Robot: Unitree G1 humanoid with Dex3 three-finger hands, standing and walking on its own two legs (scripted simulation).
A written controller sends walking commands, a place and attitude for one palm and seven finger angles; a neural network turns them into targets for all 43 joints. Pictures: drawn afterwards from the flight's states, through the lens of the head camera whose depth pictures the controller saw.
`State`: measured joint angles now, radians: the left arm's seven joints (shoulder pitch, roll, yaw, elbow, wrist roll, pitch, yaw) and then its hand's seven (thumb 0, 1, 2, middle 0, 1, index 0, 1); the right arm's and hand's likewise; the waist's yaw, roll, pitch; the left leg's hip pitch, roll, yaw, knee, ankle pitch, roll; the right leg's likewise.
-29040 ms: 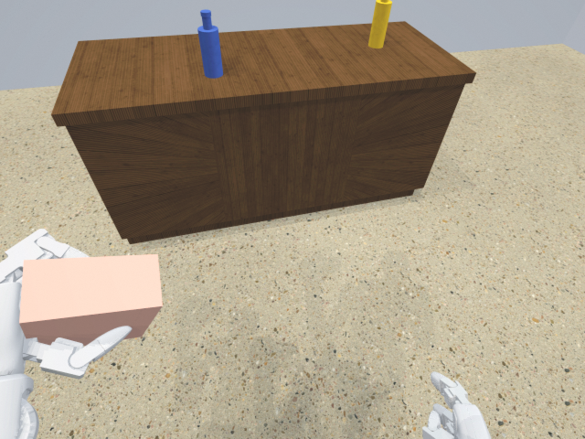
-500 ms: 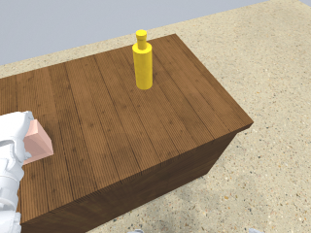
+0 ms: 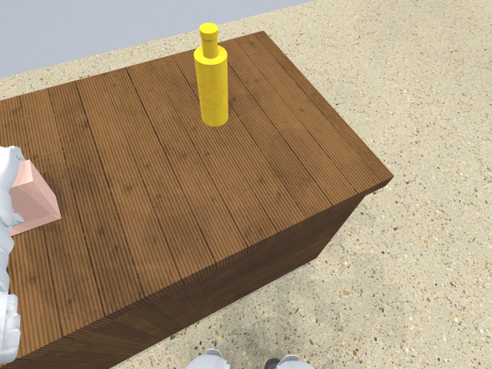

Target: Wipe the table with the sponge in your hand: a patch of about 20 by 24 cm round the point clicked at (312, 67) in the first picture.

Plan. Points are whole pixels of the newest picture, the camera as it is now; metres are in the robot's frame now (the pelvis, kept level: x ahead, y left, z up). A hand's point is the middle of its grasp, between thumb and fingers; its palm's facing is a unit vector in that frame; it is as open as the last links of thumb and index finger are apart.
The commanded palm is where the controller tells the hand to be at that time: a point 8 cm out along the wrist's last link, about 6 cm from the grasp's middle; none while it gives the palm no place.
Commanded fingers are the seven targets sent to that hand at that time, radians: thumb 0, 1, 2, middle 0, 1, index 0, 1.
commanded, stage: slide across to the middle lane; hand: left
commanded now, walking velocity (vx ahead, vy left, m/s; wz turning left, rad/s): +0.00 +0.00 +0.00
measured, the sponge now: (8, 209) +0.35 +0.43 -0.01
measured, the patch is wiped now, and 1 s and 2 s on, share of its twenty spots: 0.25 0.45 0.70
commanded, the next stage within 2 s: wipe back along the middle lane in 0.58 s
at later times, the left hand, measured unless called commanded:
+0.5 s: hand (43, 175) +0.40 +0.37 +0.02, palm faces -0.14 -0.02 -0.99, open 9.5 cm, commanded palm +0.39 +0.34 +0.07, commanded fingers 0.00 0.10 1.30 -1.20 -1.60 -1.20 -1.60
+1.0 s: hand (59, 184) +0.39 +0.34 +0.02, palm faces -0.12 -0.01 -0.99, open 9.5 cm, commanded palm +0.36 +0.31 +0.05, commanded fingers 0.00 0.10 1.30 -1.20 -1.60 -1.20 -1.60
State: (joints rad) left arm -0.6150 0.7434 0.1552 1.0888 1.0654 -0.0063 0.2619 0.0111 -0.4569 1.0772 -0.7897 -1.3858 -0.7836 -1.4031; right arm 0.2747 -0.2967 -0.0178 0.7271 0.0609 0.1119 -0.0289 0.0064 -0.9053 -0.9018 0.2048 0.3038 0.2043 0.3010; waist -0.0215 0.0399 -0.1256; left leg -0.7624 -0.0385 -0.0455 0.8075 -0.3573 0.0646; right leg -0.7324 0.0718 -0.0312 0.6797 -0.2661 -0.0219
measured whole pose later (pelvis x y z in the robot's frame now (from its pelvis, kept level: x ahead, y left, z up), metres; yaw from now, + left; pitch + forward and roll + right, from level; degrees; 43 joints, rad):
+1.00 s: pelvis +0.02 -0.01 +0.02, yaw +0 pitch +14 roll -2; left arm -0.54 0.50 0.02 0.97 1.02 0.18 0.32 -0.01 -0.44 1.08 -0.76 -1.42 -0.76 -1.44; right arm 0.22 -0.27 -0.02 0.73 0.07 0.12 -0.02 0.01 -0.91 -0.90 0.20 0.30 0.20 0.30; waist 0.00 0.05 -0.13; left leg -0.57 -0.04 -0.04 0.66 -0.33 0.06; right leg -0.56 0.07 -0.01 0.56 -0.25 -0.03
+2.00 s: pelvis +0.03 -0.01 +0.02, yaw +1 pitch +8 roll -1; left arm -0.13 0.34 -0.13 0.45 0.99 0.40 0.32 0.01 -0.43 1.08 -0.75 -1.44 -0.74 -1.46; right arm 0.10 -0.26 0.00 0.67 0.07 0.12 -0.04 0.01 -0.91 -0.90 0.20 0.30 0.20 0.30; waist 0.08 0.07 -0.13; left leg -0.43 -0.06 -0.03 0.61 -0.33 0.05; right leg -0.44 0.05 -0.01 0.57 -0.28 -0.03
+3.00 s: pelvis +0.01 -0.04 +0.02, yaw +0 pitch +5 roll +0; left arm -0.08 0.26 -0.24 0.40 0.98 0.46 0.32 0.01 -0.45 1.08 -0.77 -1.41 -0.77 -1.42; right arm 0.06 -0.24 0.00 0.69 0.08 0.10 -0.05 0.01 -0.91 -0.90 0.20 0.30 0.20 0.30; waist 0.09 0.08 -0.11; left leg -0.36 -0.04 -0.03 0.58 -0.30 0.02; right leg -0.39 0.07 -0.01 0.57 -0.26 -0.07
